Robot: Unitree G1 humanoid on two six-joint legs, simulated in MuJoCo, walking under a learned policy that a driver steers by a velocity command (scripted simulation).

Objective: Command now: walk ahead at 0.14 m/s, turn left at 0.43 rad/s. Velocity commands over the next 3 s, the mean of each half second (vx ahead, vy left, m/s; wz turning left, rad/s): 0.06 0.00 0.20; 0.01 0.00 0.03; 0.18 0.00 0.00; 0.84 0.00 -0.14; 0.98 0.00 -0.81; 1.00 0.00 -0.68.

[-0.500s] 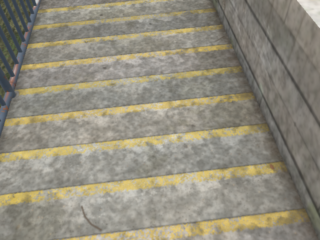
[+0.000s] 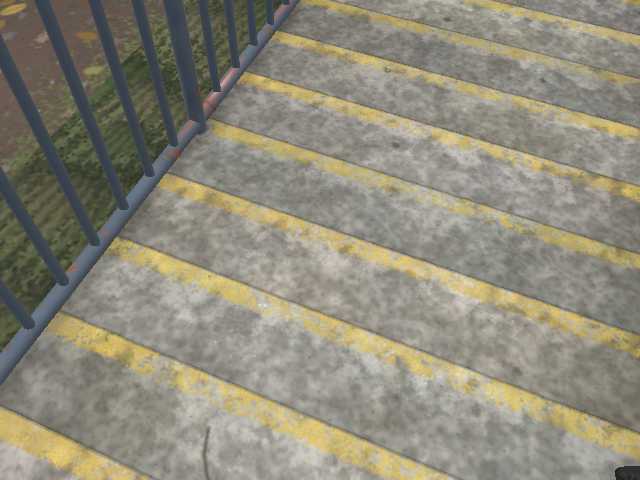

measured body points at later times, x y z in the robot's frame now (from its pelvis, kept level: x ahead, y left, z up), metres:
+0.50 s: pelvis +0.05 +0.00 +0.00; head +0.05 +0.00 +0.45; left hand +0.14 +0.27 -0.12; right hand +0.24 -0.22 -0.10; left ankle +0.08 +0.12 -0.74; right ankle +0.05 -0.13 -0.74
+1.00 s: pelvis +0.06 -0.01 +0.00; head +0.06 +0.00 +0.45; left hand +0.13 +0.24 -0.13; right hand +0.20 -0.25 -0.12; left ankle +0.08 +0.12 -0.74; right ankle +0.05 -0.13 -0.74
